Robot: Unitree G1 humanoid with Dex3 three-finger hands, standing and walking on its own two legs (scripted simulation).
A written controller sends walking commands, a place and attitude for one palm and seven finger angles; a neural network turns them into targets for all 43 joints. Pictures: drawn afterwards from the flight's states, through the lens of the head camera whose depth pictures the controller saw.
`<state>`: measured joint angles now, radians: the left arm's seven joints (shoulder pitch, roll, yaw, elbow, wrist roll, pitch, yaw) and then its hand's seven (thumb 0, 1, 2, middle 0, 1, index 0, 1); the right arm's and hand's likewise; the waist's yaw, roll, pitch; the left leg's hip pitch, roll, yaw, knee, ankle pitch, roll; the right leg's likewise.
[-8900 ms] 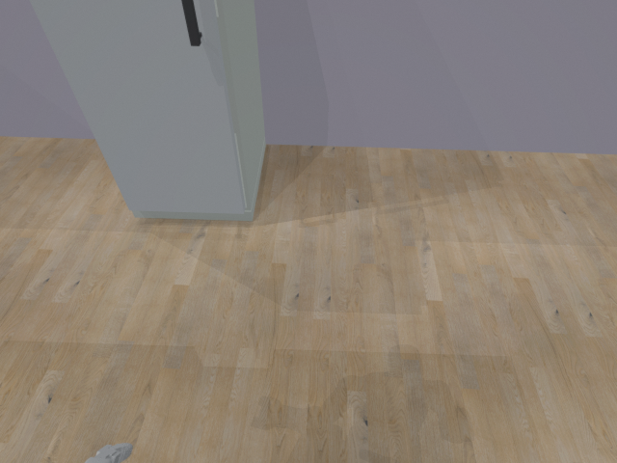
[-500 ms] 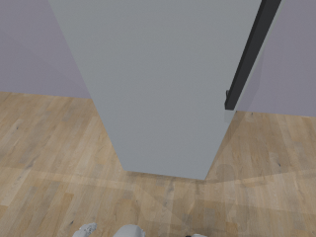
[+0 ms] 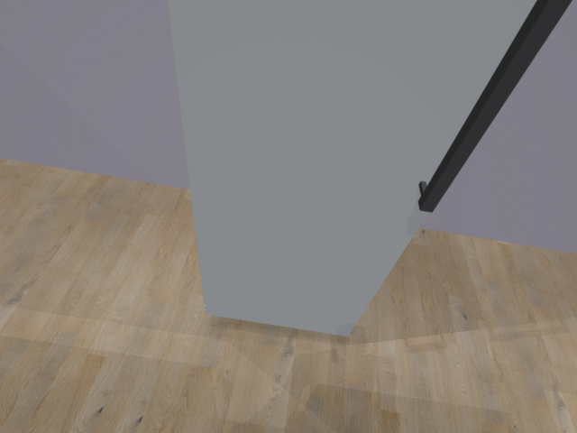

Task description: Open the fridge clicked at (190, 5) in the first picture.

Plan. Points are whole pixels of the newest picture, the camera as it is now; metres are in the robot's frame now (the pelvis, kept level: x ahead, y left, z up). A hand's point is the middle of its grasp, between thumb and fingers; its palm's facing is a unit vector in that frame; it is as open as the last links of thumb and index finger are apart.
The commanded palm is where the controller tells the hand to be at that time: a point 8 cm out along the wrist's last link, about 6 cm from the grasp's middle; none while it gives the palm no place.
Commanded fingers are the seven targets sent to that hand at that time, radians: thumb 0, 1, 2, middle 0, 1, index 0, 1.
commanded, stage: come to a stop and stand still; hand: right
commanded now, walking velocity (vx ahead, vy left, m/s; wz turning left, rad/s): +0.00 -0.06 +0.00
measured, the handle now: (487, 91) +0.52 -0.23 +0.26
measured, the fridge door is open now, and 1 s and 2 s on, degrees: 0 0 0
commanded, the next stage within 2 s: look again from close up in 0.54 s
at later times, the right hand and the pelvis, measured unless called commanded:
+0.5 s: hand out of the picture +0.01 -0.23 -0.18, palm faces +0.04 +0.98 -0.21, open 7.4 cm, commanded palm none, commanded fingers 0.00 -0.90 -0.90 0.20 0.30 0.20 0.30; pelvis +0.01 -0.06 -0.01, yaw +1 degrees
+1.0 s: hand out of the picture +0.05 -0.25 -0.18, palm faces -0.03 +0.97 -0.25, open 7.4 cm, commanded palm none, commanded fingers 0.00 -0.90 -0.90 0.20 0.30 0.20 0.30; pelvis +0.02 -0.06 -0.02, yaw +2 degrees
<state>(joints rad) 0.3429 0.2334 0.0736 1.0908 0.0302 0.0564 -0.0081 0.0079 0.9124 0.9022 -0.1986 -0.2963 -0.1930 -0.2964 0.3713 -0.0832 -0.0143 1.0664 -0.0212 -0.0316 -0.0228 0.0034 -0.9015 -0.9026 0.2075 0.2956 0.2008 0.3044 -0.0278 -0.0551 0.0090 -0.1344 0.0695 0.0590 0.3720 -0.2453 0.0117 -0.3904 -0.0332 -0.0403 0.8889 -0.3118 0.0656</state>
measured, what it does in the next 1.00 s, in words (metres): steps on the spot: right foot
